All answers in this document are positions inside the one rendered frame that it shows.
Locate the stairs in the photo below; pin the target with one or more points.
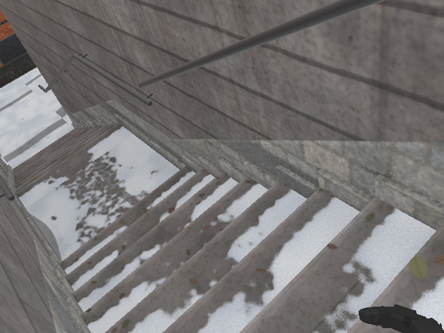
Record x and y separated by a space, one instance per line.
55 153
205 254

